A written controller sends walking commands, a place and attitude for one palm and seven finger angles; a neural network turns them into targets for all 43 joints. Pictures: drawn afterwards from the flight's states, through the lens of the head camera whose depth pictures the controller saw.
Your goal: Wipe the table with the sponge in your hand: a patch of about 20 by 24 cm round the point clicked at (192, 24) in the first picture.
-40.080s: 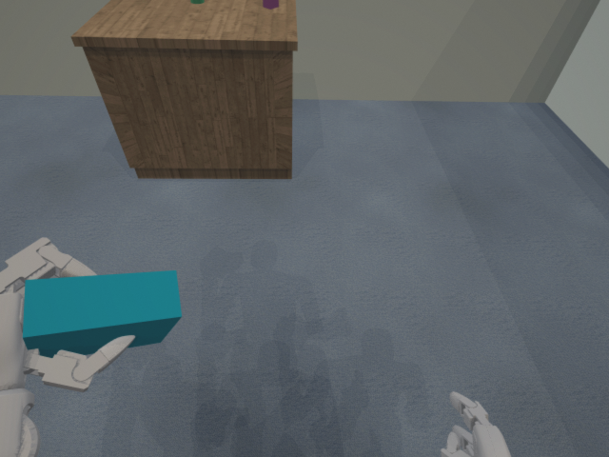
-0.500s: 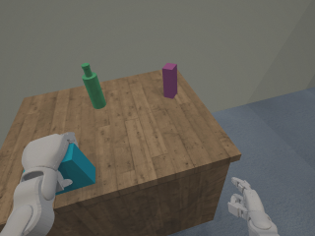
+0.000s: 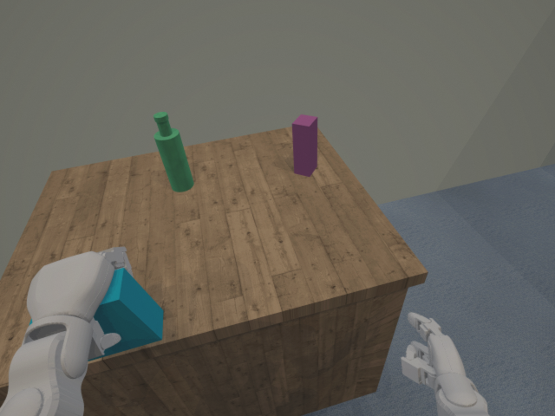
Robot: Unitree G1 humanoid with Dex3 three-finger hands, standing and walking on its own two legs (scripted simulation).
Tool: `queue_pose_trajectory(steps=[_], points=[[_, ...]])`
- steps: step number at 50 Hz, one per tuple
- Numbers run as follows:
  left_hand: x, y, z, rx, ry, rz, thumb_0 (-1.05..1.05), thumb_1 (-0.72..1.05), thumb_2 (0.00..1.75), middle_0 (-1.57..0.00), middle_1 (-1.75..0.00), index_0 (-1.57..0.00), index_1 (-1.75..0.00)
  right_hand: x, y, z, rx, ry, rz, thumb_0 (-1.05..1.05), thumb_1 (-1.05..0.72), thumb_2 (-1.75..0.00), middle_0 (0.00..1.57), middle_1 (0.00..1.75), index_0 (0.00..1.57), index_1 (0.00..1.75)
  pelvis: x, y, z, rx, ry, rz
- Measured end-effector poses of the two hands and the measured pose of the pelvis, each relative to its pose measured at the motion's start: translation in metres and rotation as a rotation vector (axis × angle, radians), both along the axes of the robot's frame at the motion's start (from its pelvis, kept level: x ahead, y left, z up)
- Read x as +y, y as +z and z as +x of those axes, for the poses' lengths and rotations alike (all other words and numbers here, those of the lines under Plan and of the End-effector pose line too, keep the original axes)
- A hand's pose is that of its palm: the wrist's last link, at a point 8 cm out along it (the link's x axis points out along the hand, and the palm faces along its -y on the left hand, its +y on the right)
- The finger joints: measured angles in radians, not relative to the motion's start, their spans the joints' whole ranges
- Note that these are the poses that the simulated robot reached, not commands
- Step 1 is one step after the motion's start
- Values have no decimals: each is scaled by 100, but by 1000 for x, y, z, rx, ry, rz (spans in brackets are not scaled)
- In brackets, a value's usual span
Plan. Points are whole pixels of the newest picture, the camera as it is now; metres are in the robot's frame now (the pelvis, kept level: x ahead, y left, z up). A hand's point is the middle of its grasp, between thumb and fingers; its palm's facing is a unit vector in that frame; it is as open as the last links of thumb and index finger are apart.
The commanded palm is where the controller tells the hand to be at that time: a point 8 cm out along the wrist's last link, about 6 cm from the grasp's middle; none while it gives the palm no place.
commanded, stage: bring the sponge back beside the body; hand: left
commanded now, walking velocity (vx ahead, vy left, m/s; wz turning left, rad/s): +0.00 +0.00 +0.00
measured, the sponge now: (112, 323) +0.19 +0.28 +0.07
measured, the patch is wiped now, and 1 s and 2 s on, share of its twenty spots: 1.00 1.00 1.00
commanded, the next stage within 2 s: step back with the hand held close in 0.20 s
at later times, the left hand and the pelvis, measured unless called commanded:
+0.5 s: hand (126, 282) +0.20 +0.24 +0.15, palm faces +0.30 -0.85 -0.44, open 9.1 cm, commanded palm +0.15 +0.28 +0.18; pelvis -0.01 +0.00 -0.01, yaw +0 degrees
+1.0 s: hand (91, 286) +0.18 +0.27 +0.16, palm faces +0.36 -0.84 -0.41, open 9.1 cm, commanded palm +0.13 +0.31 +0.18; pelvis -0.03 +0.03 -0.02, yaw -1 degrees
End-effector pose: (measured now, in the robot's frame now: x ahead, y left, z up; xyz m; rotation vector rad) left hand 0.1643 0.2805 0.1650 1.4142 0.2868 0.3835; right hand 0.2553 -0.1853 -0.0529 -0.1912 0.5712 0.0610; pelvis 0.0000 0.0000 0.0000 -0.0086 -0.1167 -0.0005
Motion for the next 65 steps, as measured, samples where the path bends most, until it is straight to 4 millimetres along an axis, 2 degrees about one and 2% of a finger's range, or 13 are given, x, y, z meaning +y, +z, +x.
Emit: queue_pose_trajectory(steps=[17,19,20,22,25,28,33,38,42,48,55,60,65], points=[[1,-2,-5,-5,-12,-4,-1,-44,109,-83,-142,-84,-144,-2,1,-13,-5,-12,-6,1,-91,-90,20,30,20,30,2,0,-8,-10,-5,0],[5,-4,-4,-134,-71,-387,-1,-44,109,-83,-142,-84,-144,-3,4,-18,-23,-13,-10,1,-91,-90,20,30,20,30,2,-1,-10,13,-3,-6],[6,-5,-3,-201,-110,-538,-1,-44,109,-83,-142,-84,-144,-3,6,-23,-34,-14,-14,1,-91,-90,20,30,20,30,1,-1,-10,30,-3,-8],[4,-4,-1,-323,-185,-729,-1,-44,109,-83,-142,-84,-144,-6,7,-37,-36,-27,-36,1,-91,-90,20,30,20,30,1,-3,-10,60,-3,-13],[-2,5,2,-479,-301,-855,-1,-44,109,-83,-142,-84,-144,-18,-2,-63,9,-71,-90,1,-91,-90,20,30,20,30,4,-8,-10,82,-3,-25],[0,12,4,-565,-377,-888,-1,-44,109,-83,-142,-84,-144,-33,-16,-93,93,-150,-130,1,-90,-90,20,30,20,30,11,-11,-8,104,-2,-29],[19,9,7,-572,-389,-857,-1,-44,109,-83,-142,-84,-144,-49,-34,-142,230,-271,-174,1,-91,-90,20,30,20,30,23,-15,-7,132,-11,-29],[34,1,7,-546,-367,-835,-1,-44,109,-83,-142,-84,-144,-46,-38,-167,272,-311,-188,1,-91,-90,20,30,20,30,32,-16,-12,141,-21,-24],[34,3,0,-549,-381,-819,-1,-44,109,-83,-142,-84,-144,-35,-37,-165,234,-286,-171,1,-91,-90,20,30,20,30,35,-17,-18,139,-29,-18],[27,13,-15,-598,-404,-800,-1,-44,109,-83,-142,-84,-144,-18,-34,-145,152,-220,-121,1,-91,-90,20,30,20,30,32,-17,-27,132,-21,-34],[27,8,-34,-656,-397,-841,-1,-44,109,-83,-142,-84,-144,-12,-29,-127,94,-174,-126,1,-90,-90,20,30,20,30,32,-23,-42,138,4,-37],[35,7,-48,-671,-393,-806,-1,-44,109,-83,-142,-84,-144,-11,-23,-129,54,-174,-144,1,-90,-90,20,30,20,30,35,-28,-53,125,-6,-28],[36,10,-55,-694,-343,-807,-1,-44,109,-83,-142,-84,-144,-10,-22,-146,57,-158,-116,1,-91,-90,20,30,20,30,26,-22,-65,121,-22,-22]])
